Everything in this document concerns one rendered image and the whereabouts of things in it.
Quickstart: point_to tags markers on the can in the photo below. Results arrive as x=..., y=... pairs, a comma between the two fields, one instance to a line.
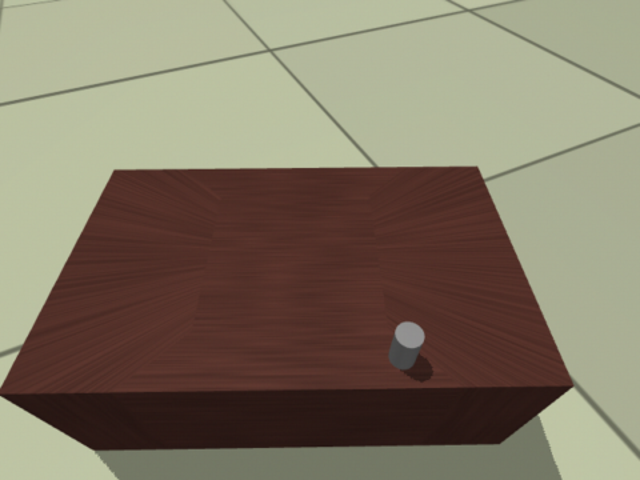
x=406, y=344

